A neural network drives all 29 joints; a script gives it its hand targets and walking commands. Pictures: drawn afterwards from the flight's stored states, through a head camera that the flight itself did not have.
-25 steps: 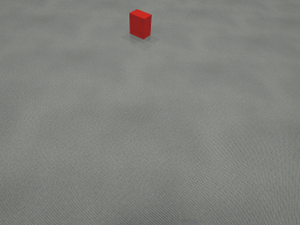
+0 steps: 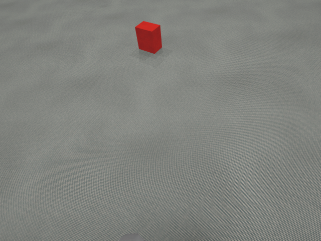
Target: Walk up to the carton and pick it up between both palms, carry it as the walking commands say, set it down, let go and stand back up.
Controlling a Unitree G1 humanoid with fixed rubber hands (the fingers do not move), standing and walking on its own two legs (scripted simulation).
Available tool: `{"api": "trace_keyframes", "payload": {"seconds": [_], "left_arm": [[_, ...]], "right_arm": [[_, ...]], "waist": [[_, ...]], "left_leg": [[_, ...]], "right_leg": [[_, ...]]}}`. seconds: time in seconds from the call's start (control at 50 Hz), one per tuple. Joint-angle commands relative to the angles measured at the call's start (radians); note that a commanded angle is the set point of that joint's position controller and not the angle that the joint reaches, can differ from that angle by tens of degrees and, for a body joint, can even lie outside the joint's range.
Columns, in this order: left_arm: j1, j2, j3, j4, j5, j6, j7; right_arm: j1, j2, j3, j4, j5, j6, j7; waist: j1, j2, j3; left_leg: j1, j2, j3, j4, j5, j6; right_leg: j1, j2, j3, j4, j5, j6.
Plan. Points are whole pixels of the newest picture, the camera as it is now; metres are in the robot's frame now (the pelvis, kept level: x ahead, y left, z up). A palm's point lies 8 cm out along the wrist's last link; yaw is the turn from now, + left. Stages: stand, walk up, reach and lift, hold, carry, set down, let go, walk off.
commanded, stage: walk up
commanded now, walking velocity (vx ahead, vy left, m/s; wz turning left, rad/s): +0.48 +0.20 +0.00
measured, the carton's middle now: (149, 37) +2.15 +0.22 -0.64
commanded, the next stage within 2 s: none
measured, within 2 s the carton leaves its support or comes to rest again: neither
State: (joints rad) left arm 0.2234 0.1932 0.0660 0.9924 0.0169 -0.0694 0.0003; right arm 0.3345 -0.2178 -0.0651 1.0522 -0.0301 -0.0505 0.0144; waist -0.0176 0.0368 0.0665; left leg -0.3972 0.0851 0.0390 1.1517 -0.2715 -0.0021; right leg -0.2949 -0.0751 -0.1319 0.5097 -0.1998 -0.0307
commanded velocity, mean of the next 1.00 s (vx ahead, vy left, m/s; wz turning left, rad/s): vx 0.50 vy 0.03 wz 0.01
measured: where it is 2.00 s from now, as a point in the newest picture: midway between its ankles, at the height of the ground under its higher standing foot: (159, 134)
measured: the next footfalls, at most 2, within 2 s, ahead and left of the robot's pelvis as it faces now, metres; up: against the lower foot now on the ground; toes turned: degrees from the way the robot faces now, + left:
left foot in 0.38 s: +0.31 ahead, +0.21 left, +0.00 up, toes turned +9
right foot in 0.90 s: +0.58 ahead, -0.07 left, +0.00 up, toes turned -9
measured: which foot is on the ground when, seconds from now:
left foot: up 0.00-0.36, down 0.38-0.90, up 0.92-1.00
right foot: down 0.00-0.38, up 0.40-0.88, down 0.90-1.00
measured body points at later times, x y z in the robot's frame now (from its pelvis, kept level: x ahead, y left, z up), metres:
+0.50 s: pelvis +0.23 +0.10 +0.00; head +0.25 +0.13 +0.45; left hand +0.19 +0.34 -0.16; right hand +0.32 -0.15 -0.13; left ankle +0.27 +0.20 -0.74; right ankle +0.13 -0.06 -0.65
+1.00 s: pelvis +0.47 +0.03 -0.01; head +0.50 +0.01 +0.44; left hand +0.59 +0.28 -0.13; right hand +0.41 -0.20 -0.17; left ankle +0.34 +0.19 -0.65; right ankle +0.54 -0.06 -0.74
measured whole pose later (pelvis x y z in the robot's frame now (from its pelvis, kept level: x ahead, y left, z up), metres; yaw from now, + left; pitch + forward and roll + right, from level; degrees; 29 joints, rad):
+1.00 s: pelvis +0.47 +0.03 -0.01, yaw +0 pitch +0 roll +2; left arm 0.12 0.19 0.06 0.97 0.02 -0.07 -0.01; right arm 0.40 -0.20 -0.07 1.09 -0.02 -0.06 0.00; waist -0.05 0.03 0.07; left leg -0.28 0.07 0.03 1.09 -0.38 -0.01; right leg -0.38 -0.08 -0.14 0.58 -0.20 -0.04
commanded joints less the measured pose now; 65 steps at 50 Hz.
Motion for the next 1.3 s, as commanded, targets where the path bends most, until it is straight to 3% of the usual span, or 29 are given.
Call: {"api": "trace_keyframes", "payload": {"seconds": [0.0,0.04,0.12,0.24,0.3,0.34,0.36,0.38,0.4,0.42,0.44,0.46,0.5,0.58,0.68,0.76,0.8,0.82,0.86,0.88,0.9,0.92,0.94,0.96,0.98,1.02,1.08,1.2,1.28], "left_arm": [[0.135,0.095,0.009,0.009,-0.002,-0.019,0.005],[0.189,0.106,0.007,0.027,0.0,-0.024,0.004],[0.261,0.116,0.012,0.038,0.006,-0.023,0.01],[0.308,0.137,0.02,0.047,0.008,-0.022,0.015],[0.291,0.132,0.02,0.063,0.005,-0.011,0.006],[0.303,0.125,0.017,0.073,0.013,-0.004,0.005],[0.297,0.077,0.004,0.061,0.019,-0.005,0.002],[0.295,-0.011,-0.008,0.02,0.01,-0.015,0.003],[0.31,0.04,0.019,0.026,0.012,-0.01,-0.001],[0.266,0.064,0.027,0.029,0.006,-0.002,-0.003],[0.238,0.04,0.013,0.028,-0.002,-0.003,-0.007],[0.227,0.029,0.014,0.03,0.0,-0.002,-0.011],[0.211,0.035,0.023,0.033,0.012,0.02,-0.023],[0.108,0.029,0.025,0.016,0.019,0.058,-0.034],[-0.112,0.025,0.015,-0.063,0.011,0.059,-0.057],[-0.238,0.02,0.003,-0.117,-0.002,0.044,-0.058],[-0.249,0.033,0.003,-0.135,0.003,0.034,-0.053],[-0.214,0.048,0.007,-0.126,0.009,0.029,-0.047],[-0.012,0.088,0.026,-0.058,0.022,0.009,-0.028],[0.163,0.142,0.044,-0.014,0.033,-0.006,-0.014],[0.297,0.273,0.067,0.0,0.038,-0.017,-0.004],[0.285,0.348,0.078,0.021,0.008,-0.002,0.001],[0.185,0.282,0.067,0.015,0.001,0.003,0.005],[0.12,0.202,0.047,0.008,-0.001,-0.002,0.006],[0.084,0.146,0.036,0.005,-0.001,-0.007,0.004],[0.083,0.084,0.015,0.016,-0.004,-0.014,0.005],[0.165,0.099,0.008,0.04,-0.003,-0.026,0.004],[0.268,0.12,0.012,0.054,0.004,-0.026,0.012],[0.318,0.132,0.017,0.064,0.005,-0.024,0.019]], "right_arm": [[0.085,0.002,0.003,-0.015,-0.006,0.026,0.018],[0.023,-0.006,0.003,-0.033,-0.006,0.042,0.026],[-0.139,-0.011,0.011,-0.088,-0.006,0.049,0.049],[-0.327,-0.021,0.012,-0.157,0.015,0.032,0.058],[-0.305,-0.033,0.011,-0.162,0.004,0.01,0.047],[-0.101,-0.074,-0.016,-0.093,-0.009,-0.013,0.025],[0.077,-0.134,-0.034,-0.056,-0.016,-0.025,0.006],[0.193,-0.267,-0.051,-0.046,-0.015,-0.033,-0.005],[0.179,-0.316,-0.062,-0.045,-0.003,-0.03,-0.002],[0.084,-0.246,-0.047,-0.058,-0.007,-0.027,-0.005],[-0.005,-0.162,-0.028,-0.072,-0.008,-0.034,-0.003],[-0.057,-0.111,-0.015,-0.077,-0.006,-0.039,-0.002],[-0.039,-0.049,0.002,-0.059,0.008,-0.048,-0.006],[0.088,-0.057,0.01,-0.009,0.008,-0.065,-0.011],[0.155,-0.071,0.011,0.004,0.008,-0.063,-0.024],[0.183,-0.078,0.006,0.019,0.01,-0.06,-0.026],[0.177,-0.075,0.005,0.034,0.019,-0.049,-0.027],[0.174,-0.084,0.002,0.04,0.019,-0.043,-0.028],[0.173,-0.101,-0.001,0.053,0.014,-0.031,-0.027],[0.179,-0.088,0.003,0.048,0.016,-0.029,-0.027],[0.197,-0.009,0.011,0.003,0.03,-0.031,-0.026],[0.249,-0.013,-0.007,0.005,0.015,-0.027,-0.018],[0.183,-0.049,-0.022,-0.004,0.005,-0.017,-0.015],[0.134,-0.015,-0.014,-0.006,-0.003,-0.015,-0.01],[0.112,0.019,-0.003,0.0,-0.003,-0.014,-0.006],[0.103,0.012,-0.005,-0.007,-0.01,0.008,0.008],[0.041,-0.003,-0.006,-0.026,-0.01,0.036,0.019],[-0.195,-0.005,0.008,-0.111,-0.008,0.048,0.053],[-0.319,-0.006,0.009,-0.155,0.004,0.036,0.061]], "waist": [[0.015,-0.191,-0.026],[0.016,-0.191,-0.004],[0.049,-0.203,0.053],[0.094,-0.225,0.086],[0.071,-0.264,0.048],[-0.015,-0.1,-0.023],[-0.093,0.054,-0.139],[-0.117,0.336,-0.233],[-0.102,0.197,-0.241],[-0.055,0.047,-0.148],[-0.026,0.023,-0.084],[0.0,0.065,-0.071],[0.021,0.161,-0.05],[0.017,0.122,-0.001],[-0.022,0.107,0.072],[-0.048,0.136,0.082],[-0.034,0.192,0.065],[-0.019,0.169,0.054],[0.068,0.022,-0.039],[0.144,-0.069,-0.148],[0.167,-0.332,-0.255],[0.114,-0.315,-0.306],[0.076,-0.154,-0.191],[0.059,-0.102,-0.104],[0.041,-0.121,-0.073],[0.02,-0.194,-0.056],[0.015,-0.183,-0.034],[0.061,-0.192,0.051],[0.094,-0.196,0.079]], "left_leg": [[-0.119,0.053,-0.038,0.015,0.096,-0.011],[-0.167,0.052,-0.026,-0.038,0.13,-0.022],[-0.244,0.064,-0.007,-0.212,0.223,-0.051],[-0.125,0.035,0.077,-0.533,0.217,-0.061],[0.075,-0.009,0.116,-0.608,0.124,-0.035],[0.301,-0.04,0.135,-0.68,0.042,-0.01],[0.499,0.107,-0.035,-0.722,-0.086,0.027],[0.646,0.395,-0.444,-0.898,-0.288,0.077],[0.574,0.484,-0.717,-1.015,-0.265,0.129],[0.476,0.436,-0.602,-0.967,-0.186,0.112],[0.373,0.356,-0.425,-0.927,-0.06,0.099],[0.309,0.283,-0.292,-0.931,0.033,0.075],[0.259,0.219,-0.163,-0.955,0.135,0.055],[0.289,0.222,-0.093,-0.962,0.305,0.066],[0.315,0.22,-0.053,-1.017,0.226,0.087],[0.323,0.204,0.003,-1.02,0.211,0.099],[0.313,0.174,0.029,-0.998,0.186,0.109],[0.312,0.178,0.027,-0.96,0.212,0.107],[0.275,0.14,0.069,-0.689,0.399,0.083],[0.136,0.091,0.098,-0.434,0.32,0.054],[-0.11,-0.022,0.1,-0.073,-0.238,0.008],[-0.196,-0.061,-0.054,0.062,-0.257,0.003],[-0.222,-0.001,-0.096,0.124,-0.173,0.007],[-0.206,0.037,-0.083,0.106,-0.064,0.008],[-0.17,0.065,-0.077,0.072,0.016,0.007],[-0.123,0.07,-0.055,0.034,0.072,0.001],[-0.16,0.053,-0.033,-0.023,0.109,-0.018],[-0.261,0.067,0.001,-0.288,0.242,-0.06],[-0.204,0.048,0.066,-0.496,0.244,-0.063]], "right_leg": [[0.099,-0.237,0.238,-0.296,0.145,-0.032],[0.103,-0.231,0.198,-0.303,0.19,-0.036],[0.116,-0.238,0.183,-0.364,0.05,-0.055],[0.16,-0.238,0.116,-0.399,0.003,-0.059],[0.124,-0.204,0.075,-0.336,-0.065,-0.066],[0.073,-0.165,0.028,-0.06,0.049,-0.054],[-0.043,-0.118,-0.016,0.237,-0.013,-0.017],[-0.313,0.006,-0.009,0.578,-0.415,0.021],[-0.376,0.014,0.137,0.712,-0.334,0.015],[-0.387,-0.044,0.167,0.775,-0.23,0.022],[-0.358,-0.08,0.158,0.741,-0.113,0.018],[-0.308,-0.095,0.149,0.699,-0.042,0.017],[-0.265,-0.084,0.124,0.656,0.012,0.021],[-0.339,-0.068,0.088,0.565,0.056,0.056],[-0.378,-0.066,0.062,0.31,0.15,0.085],[-0.26,-0.029,0.004,0.106,0.153,0.066],[-0.154,-0.012,-0.008,0.077,0.087,0.041],[-0.1,-0.002,-0.014,0.07,0.051,0.034],[0.142,0.04,-0.041,-0.005,0.007,0.012],[0.37,-0.049,0.058,-0.008,-0.055,-0.016],[0.543,-0.385,0.507,-0.157,-0.201,-0.054],[0.5,-0.489,0.864,-0.341,-0.214,-0.116],[0.398,-0.455,0.743,-0.311,-0.173,-0.099],[0.274,-0.398,0.568,-0.269,-0.078,-0.078],[0.193,-0.327,0.43,-0.275,0.012,-0.057],[0.13,-0.247,0.278,-0.291,0.112,-0.031],[0.132,-0.238,0.204,-0.286,0.261,-0.037],[0.143,-0.245,0.171,-0.374,0.068,-0.064],[0.195,-0.252,0.132,-0.397,0.062,-0.061]]}}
